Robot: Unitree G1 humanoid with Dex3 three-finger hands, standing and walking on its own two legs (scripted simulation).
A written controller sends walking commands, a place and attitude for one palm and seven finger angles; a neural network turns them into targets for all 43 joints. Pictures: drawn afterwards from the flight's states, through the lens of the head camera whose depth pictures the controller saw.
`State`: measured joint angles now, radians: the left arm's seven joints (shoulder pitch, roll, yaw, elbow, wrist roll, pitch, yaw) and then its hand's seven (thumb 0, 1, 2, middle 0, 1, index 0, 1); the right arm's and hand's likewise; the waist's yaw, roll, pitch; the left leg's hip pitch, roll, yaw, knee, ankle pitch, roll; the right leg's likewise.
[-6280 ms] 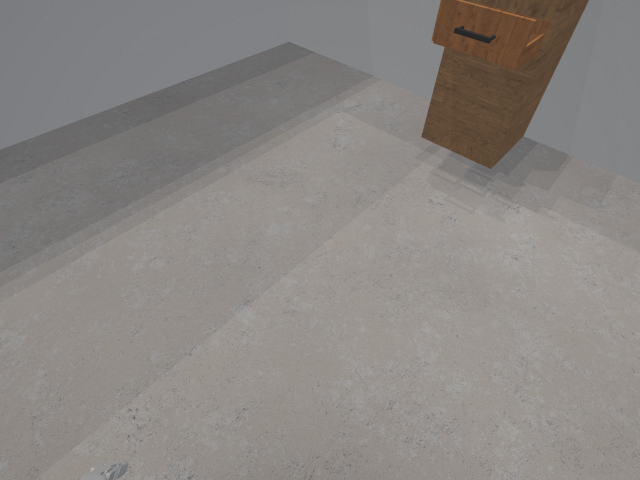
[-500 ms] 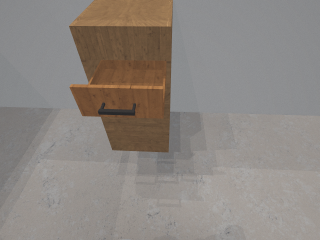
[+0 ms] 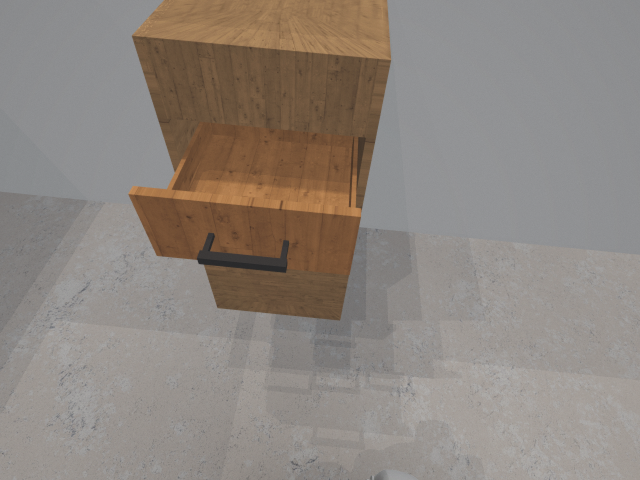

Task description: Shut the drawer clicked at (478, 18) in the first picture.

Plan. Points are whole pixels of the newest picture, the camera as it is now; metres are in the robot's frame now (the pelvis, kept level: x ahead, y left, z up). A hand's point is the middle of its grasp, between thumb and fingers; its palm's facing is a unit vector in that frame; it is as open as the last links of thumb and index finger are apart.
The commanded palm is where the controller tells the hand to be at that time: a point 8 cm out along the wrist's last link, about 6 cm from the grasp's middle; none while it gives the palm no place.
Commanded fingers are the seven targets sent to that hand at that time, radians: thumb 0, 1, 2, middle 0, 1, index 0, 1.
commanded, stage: take the last steps up to it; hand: left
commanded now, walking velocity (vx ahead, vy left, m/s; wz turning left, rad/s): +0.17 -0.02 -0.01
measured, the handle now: (245, 252) +0.48 +0.17 -0.08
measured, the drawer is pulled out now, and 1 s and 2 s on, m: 0.21 0.21 0.21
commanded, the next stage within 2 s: come to a stop and stand still in 0.10 s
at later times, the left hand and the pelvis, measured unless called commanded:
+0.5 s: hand (227, 458) +0.17 +0.14 -0.15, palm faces +0.06 -0.97 -0.25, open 7.2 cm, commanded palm none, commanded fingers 0.00 0.90 0.90 -0.20 -0.30 -0.20 -0.30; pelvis +0.08 -0.04 +0.01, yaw +1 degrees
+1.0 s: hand out of the picture +0.00 +0.23 -0.18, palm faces +0.07 -0.98 -0.19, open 7.4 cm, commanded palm none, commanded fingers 0.00 0.90 0.90 -0.20 -0.30 -0.20 -0.30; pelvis +0.01 +0.05 +0.01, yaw +0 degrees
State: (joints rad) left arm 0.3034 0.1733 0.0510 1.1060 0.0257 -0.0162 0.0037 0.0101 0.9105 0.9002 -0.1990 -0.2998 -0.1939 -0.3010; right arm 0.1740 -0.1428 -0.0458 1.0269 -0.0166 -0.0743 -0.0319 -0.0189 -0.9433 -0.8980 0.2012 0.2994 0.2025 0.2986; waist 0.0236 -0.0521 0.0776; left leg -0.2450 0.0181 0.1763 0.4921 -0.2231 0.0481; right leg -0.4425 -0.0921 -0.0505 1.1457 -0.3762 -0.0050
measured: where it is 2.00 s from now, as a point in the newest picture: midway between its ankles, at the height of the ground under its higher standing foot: outside the picture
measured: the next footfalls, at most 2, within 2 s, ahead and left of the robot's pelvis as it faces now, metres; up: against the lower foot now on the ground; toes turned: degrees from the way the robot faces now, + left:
right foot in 0.24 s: +0.17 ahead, -0.14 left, +0.00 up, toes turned -8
left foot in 0.72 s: +0.07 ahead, +0.13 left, +0.00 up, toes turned +5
